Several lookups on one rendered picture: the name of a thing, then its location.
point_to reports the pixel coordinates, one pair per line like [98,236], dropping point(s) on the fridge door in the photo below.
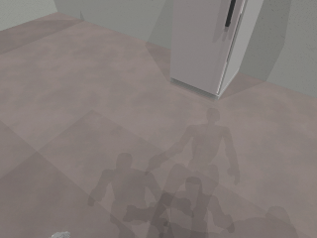
[200,41]

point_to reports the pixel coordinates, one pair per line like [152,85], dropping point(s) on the handle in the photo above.
[230,13]

